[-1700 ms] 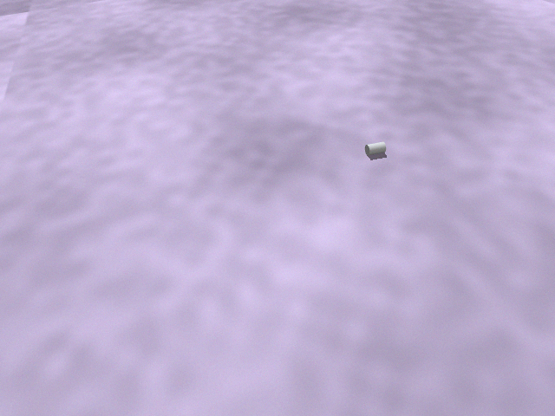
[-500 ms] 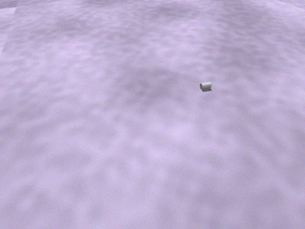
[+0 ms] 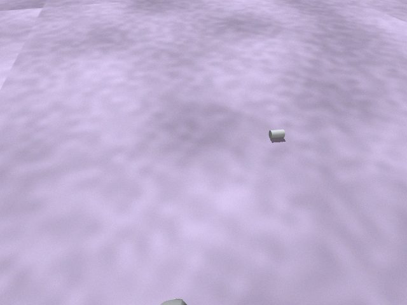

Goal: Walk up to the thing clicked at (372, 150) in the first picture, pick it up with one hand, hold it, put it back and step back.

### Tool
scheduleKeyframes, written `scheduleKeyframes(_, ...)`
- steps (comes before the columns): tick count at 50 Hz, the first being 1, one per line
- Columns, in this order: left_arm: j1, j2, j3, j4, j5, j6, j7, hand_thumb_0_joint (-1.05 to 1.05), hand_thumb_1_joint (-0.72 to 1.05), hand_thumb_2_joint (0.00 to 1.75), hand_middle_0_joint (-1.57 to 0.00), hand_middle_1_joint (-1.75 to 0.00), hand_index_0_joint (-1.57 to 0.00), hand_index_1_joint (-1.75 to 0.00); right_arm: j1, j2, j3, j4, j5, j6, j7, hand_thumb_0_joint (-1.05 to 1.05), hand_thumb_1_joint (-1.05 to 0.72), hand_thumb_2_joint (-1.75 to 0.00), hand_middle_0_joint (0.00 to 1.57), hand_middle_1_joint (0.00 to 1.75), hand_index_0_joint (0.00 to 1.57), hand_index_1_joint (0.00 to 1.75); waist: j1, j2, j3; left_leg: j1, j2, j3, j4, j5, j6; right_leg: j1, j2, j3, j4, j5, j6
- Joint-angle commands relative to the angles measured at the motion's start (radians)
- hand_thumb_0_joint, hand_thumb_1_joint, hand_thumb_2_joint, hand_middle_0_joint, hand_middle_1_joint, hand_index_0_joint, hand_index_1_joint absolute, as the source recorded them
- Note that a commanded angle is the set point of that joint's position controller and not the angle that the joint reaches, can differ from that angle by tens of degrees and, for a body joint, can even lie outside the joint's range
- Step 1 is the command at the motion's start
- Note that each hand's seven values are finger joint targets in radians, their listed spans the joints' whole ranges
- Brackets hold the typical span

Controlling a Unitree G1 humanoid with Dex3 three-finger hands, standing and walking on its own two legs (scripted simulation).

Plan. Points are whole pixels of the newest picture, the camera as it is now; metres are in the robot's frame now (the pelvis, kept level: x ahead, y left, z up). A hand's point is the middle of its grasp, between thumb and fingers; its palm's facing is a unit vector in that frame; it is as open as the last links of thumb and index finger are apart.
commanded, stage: walk up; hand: left
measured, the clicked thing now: (276, 134) +1.41 -0.44 -0.74
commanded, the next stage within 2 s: none
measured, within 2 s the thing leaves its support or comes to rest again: neither
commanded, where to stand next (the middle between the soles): +1.05 -0.77 m, yaw +6 degrees
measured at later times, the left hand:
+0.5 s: hand (163, 222) +0.36 +0.16 -0.14, palm faces -0.06 -0.93 -0.36, open 7.4 cm
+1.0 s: hand (213, 194) +0.48 +0.02 -0.18, palm faces -0.05 -0.96 -0.28, open 7.4 cm
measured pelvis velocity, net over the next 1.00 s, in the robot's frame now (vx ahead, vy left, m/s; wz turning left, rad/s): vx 0.44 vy -0.24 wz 0.00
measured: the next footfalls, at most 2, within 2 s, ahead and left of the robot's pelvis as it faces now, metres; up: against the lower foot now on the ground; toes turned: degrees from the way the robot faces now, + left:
left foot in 0.10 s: +0.17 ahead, +0.09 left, +0.00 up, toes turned +6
right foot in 0.50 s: +0.37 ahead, -0.30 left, +0.00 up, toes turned -5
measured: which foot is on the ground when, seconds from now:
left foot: up 0.00-0.08, down 0.10-0.52, up 0.54-0.88, down 0.90-1.00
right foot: down 0.00-0.10, up 0.12-0.48, down 0.50-0.90, up 0.92-1.00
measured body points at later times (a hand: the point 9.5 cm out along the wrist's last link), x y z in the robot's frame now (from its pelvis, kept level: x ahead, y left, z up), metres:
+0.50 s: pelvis +0.22 -0.13 -0.02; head +0.23 -0.13 +0.43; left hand +0.36 +0.21 -0.11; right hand +0.21 -0.49 -0.11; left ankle +0.14 +0.08 -0.73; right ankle +0.33 -0.29 -0.74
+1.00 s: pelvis +0.44 -0.24 -0.02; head +0.46 -0.21 +0.43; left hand +0.49 +0.07 -0.16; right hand +0.51 -0.58 -0.09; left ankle +0.51 -0.13 -0.73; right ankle +0.38 -0.34 -0.67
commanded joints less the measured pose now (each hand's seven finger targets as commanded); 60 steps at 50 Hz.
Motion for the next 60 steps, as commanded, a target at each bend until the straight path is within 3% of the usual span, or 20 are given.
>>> scheduleKeyframes(1, -0.151, 0.28, 0.073, -0.145, -0.006, -0.028, 0.013, 0.0, 0.9, 0.9, -0.2, -0.3, -0.2, -0.3, 0.103, -0.215, -0.072, -0.067, 0.004, -0.024, -0.018, 0.0, -0.9, -0.9, 0.2, 0.3, 0.2, 0.3, -0.064, -0.088, 0.036, 0.21, 0.019, 0.001, -0.209, 0.145, 0.003, -0.204, -0.23, 0.227, -0.241, -0.292, -0.165)
scheduleKeyframes(3, -0.162, 0.225, 0.051, -0.164, -0.001, -0.019, 0.006, 0.0, 0.9, 0.9, -0.2, -0.3, -0.2, -0.3, 0.257, -0.249, -0.098, -0.033, -0.009, -0.039, -0.041, 0.0, -0.9, -0.9, 0.2, 0.3, 0.2, 0.3, -0.156, 0.051, -0.026, 0.553, -0.011, -0.001, -0.293, 0.186, 0.018, -0.403, -0.149, 0.134, 0.027, -0.283, -0.127)
scheduleKeyframes(4, -0.113, 0.158, 0.033, -0.17, 0.001, -0.018, 0.005, 0.0, 0.9, 0.9, -0.2, -0.3, -0.2, -0.3, 0.348, -0.308, -0.119, -0.022, -0.023, -0.046, -0.06, 0.0, -0.9, -0.9, 0.2, 0.3, 0.2, 0.3, -0.198, 0.24, -0.073, 0.674, 0.072, -0.157, -0.409, -0.059, 0.045, -0.508, -0.062, 0.055, 0.316, -0.229, -0.088)
scheduleKeyframes(5, -0.095, 0.107, 0.019, -0.185, 0.002, -0.018, 0.007, 0.0, 0.9, 0.9, -0.2, -0.3, -0.2, -0.3, 0.368, -0.368, -0.125, -0.05, -0.034, -0.05, -0.074, 0.0, -0.9, -0.9, 0.2, 0.3, 0.2, 0.3, -0.181, 0.339, -0.048, 0.668, 0.323, -0.667, -0.597, -0.391, 0.08, -0.689, 0.054, 0.099, 0.615, -0.272, -0.025)
scheduleKeyframes(6, -0.05, 0.23, 0.046, -0.17, 0.004, -0.007, 0.013, 0.0, 0.9, 0.9, -0.2, -0.3, -0.2, -0.3, 0.229, -0.406, -0.126, -0.122, -0.001, -0.054, -0.079, 0.0, -0.9, -0.9, 0.2, 0.3, 0.2, 0.3, -0.137, 0.172, -0.043, 0.543, 0.451, -0.912, -0.734, -0.57, 0.182, -0.675, 0.014, 0.239, 0.718, -0.224, -0.01)
scheduleKeyframes(11, -0.018, 0.272, 0.074, -0.095, -0.006, -0.005, -0.005, 0.0, 0.9, 0.9, -0.2, -0.3, -0.2, -0.3, 0.069, -0.299, -0.072, -0.126, 0.004, -0.067, -0.067, 0.0, -0.9, -0.9, 0.2, 0.3, 0.2, 0.3, -0.046, 0.102, 0.065, 0.25, 0.268, -0.345, -0.63, -0.162, 0.17, -0.496, -0.13, 0.24, 0.588, -0.032, 0.058)
scheduleKeyframes(19, -0.194, 0.211, 0.062, -0.148, -0.016, -0.005, -0.038, 0.0, 0.9, 0.9, -0.2, -0.3, -0.2, -0.3, 0.089, -0.351, -0.085, -0.106, 0.002, -0.073, -0.055, 0.0, -0.9, -0.9, 0.2, 0.3, 0.2, 0.3, -0.076, 0.163, 0.028, 0.253, 0.216, -0.103, -0.559, 0.199, 0.141, -0.325, -0.134, 0.113, 0.219, 0.089, 0.049)
scheduleKeyframes(22, -0.125, 0.208, 0.074, -0.107, -0.024, -0.003, -0.033, 0.0, 0.9, 0.9, -0.2, -0.3, -0.2, -0.3, 0.037, -0.347, -0.081, -0.11, -0.002, -0.055, -0.062, 0.0, -0.9, -0.9, 0.2, 0.3, 0.2, 0.3, -0.018, 0.164, -0.027, 0.207, 0.215, -0.049, -0.438, 0.368, 0.111, -0.118, -0.079, 0.029, 0.172, 0.088, 0.031)
scheduleKeyframes(24, 0.074, 0.269, 0.109, -0.044, -0.021, -0.01, -0.013, 0.0, 0.9, 0.9, -0.2, -0.3, -0.2, -0.3, 0.054, -0.295, -0.062, -0.108, -0.002, -0.038, -0.071, 0.0, -0.9, -0.9, 0.2, 0.3, 0.2, 0.3, 0.09, -0.032, -0.129, 0.106, 0.137, 0.035, -0.018, 0.448, 0.067, 0.184, -0.014, 0.019, 0.067, -0.006, -0.002)
scheduleKeyframes(25, 0.196, 0.355, 0.139, -0.02, -0.003, -0.017, 0.005, 0.0, 0.9, 0.9, -0.2, -0.3, -0.2, -0.3, 0.09, -0.195, -0.027, -0.124, 0.002, -0.033, -0.072, 0.0, -0.9, -0.9, 0.2, 0.3, 0.2, 0.3, 0.149, -0.301, -0.138, -0.14, 0.036, 0.048, 0.291, 0.207, 0.037, 0.307, -0.154, 0.251, -0.044, -0.229, -0.04)
scheduleKeyframes(26, 0.158, 0.43, 0.136, -0.055, -0.021, -0.023, 0.019, 0.0, 0.9, 0.9, -0.2, -0.3, -0.2, -0.3, 0.059, -0.192, -0.023, -0.165, 0.026, -0.034, -0.078, 0.0, -0.9, -0.9, 0.2, 0.3, 0.2, 0.3, 0.118, -0.442, -0.108, -0.365, -0.067, 0.023, 0.414, -0.164, 0.022, 0.291, -0.379, 0.69, -0.282, -0.37, -0.125)
scheduleKeyframes(27, 0.054, 0.414, 0.13, -0.088, -0.034, -0.021, 0.025, 0.0, 0.9, 0.9, -0.2, -0.3, -0.2, -0.3, 0.004, -0.25, -0.04, -0.14, 0.008, -0.023, -0.086, 0.0, -0.9, -0.9, 0.2, 0.3, 0.2, 0.3, 0.089, -0.264, -0.043, -0.299, 0.027, -0.103, 0.474, -0.121, 0.027, 0.119, -0.399, 0.713, -0.306, -0.475, -0.159)
scheduleKeyframes(31, -0.071, 0.288, 0.087, -0.125, -0.027, -0.036, 0.037, 0.0, 0.9, 0.9, -0.2, -0.3, -0.2, -0.3, 0.14, -0.245, -0.038, -0.039, 0.016, -0.024, -0.057, 0.0, -0.9, -0.9, 0.2, 0.3, 0.2, 0.3, -0.026, -0.215, 0.037, -0.132, 0.087, -0.061, 0.247, 0.07, 0.015, -0.104, -0.214, 0.317, -0.233, -0.241, -0.143)
scheduleKeyframes(38, -0.017, 0.248, 0.066, -0.188, -0.011, -0.04, 0.024, 0.0, 0.9, 0.9, -0.2, -0.3, -0.2, -0.3, 0.053, -0.212, -0.038, -0.095, 0.004, -0.033, -0.04, 0.0, -0.9, -0.9, 0.2, 0.3, 0.2, 0.3, 0.013, -0.139, 0.05, -0.047, 0.052, 0.007, -0.094, 0.141, -0.016, -0.096, -0.223, 0.237, -0.239, -0.099, -0.189)
scheduleKeyframes(43, -0.041, 0.209, 0.038, -0.226, -0.018, -0.027, 0.024, 0.0, 0.9, 0.9, -0.2, -0.3, -0.2, -0.3, 0.242, -0.221, -0.057, -0.069, 0.003, -0.056, -0.066, 0.0, -0.9, -0.9, 0.2, 0.3, 0.2, 0.3, -0.109, 0.011, -0.044, 0.409, -0.038, 0.057, -0.316, 0.261, 0.027, -0.205, -0.146, 0.106, 0.114, 0.298, -0.113)
scheduleKeyframes(44, 0.004, 0.162, 0.024, -0.236, -0.02, -0.028, 0.027, 0.0, 0.9, 0.9, -0.2, -0.3, -0.2, -0.3, 0.323, -0.276, -0.075, -0.066, -0.007, -0.06, -0.079, 0.0, -0.9, -0.9, 0.2, 0.3, 0.2, 0.3, -0.146, 0.123, -0.106, 0.553, 0.076, -0.124, -0.396, 0.154, 0.078, -0.298, -0.088, 0.07, 0.372, 0.293, -0.06)
scheduleKeyframes(45, 0.06, 0.109, 0.015, -0.244, -0.014, -0.028, 0.027, 0.0, 0.9, 0.9, -0.2, -0.3, -0.2, -0.3, 0.355, -0.367, -0.097, -0.092, -0.012, -0.061, -0.092, 0.0, -0.9, -0.9, 0.2, 0.3, 0.2, 0.3, -0.125, 0.29, -0.162, 0.702, 0.38, -0.613, -0.485, 0.098, 0.159, -0.514, 0.029, 0.073, 0.598, -0.2, 0.004)
scheduleKeyframes(46, 0.064, 0.254, 0.05, -0.225, -0.01, -0.009, 0.039, 0.0, 0.9, 0.9, -0.2, -0.3, -0.2, -0.3, 0.289, -0.406, -0.105, -0.135, 0.021, -0.057, -0.098, 0.0, -0.9, -0.9, 0.2, 0.3, 0.2, 0.3, -0.126, 0.092, -0.167, 0.643, 0.493, -0.853, -0.569, -0.048, 0.281, -0.573, 0.015, 0.209, 0.727, -0.286, 0.029)
scheduleKeyframes(51, 0.065, 0.247, 0.059, -0.167, -0.019, 0.006, 0.024, 0.0, 0.9, 0.9, -0.2, -0.3, -0.2, -0.3, 0.112, -0.291, -0.058, -0.142, 0.019, -0.062, -0.092, 0.0, -0.9, -0.9, 0.2, 0.3, 0.2, 0.3, -0.038, 0.103, 0.009, 0.262, 0.286, -0.262, -0.533, 0.201, 0.176, -0.457, -0.112, 0.249, 0.674, -0.089, 0.042)
scheduleKeyframes(60, -0.059, 0.22, 0.077, -0.153, -0.017, 0.024, -0.027, 0.0, 0.9, 0.9, -0.2, -0.3, -0.2, -0.3, 0.029, -0.381, -0.083, -0.137, -0.004, -0.059, -0.072, 0.0, -0.9, -0.9, 0.2, 0.3, 0.2, 0.3, -0.035, 0.198, -0.016, 0.085, 0.237, -0.086, -0.519, -0.036, 0.136, -0.19, -0.113, 0.077, 0.266, 0.027, 0.041)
